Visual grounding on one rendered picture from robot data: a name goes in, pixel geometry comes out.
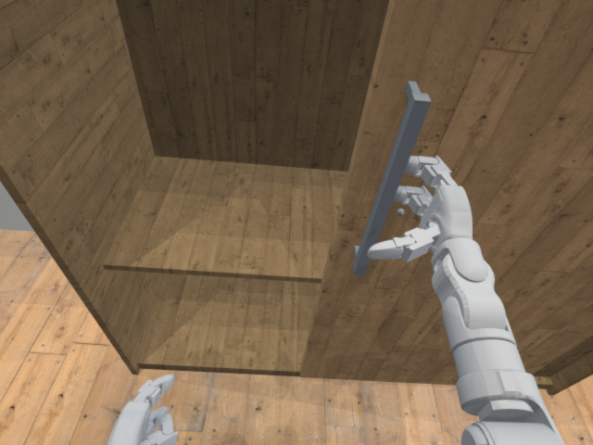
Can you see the robot right upper arm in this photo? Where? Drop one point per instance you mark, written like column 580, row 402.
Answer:
column 508, row 433

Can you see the handle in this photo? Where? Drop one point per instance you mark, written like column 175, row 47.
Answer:
column 407, row 135

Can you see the robot right hand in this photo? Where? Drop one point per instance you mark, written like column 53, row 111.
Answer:
column 449, row 209

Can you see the robot right forearm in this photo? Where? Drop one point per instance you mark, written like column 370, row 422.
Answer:
column 493, row 383

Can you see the robot left hand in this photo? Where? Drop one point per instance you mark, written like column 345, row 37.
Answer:
column 136, row 424

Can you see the wardrobe door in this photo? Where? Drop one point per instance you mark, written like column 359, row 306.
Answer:
column 568, row 358
column 511, row 85

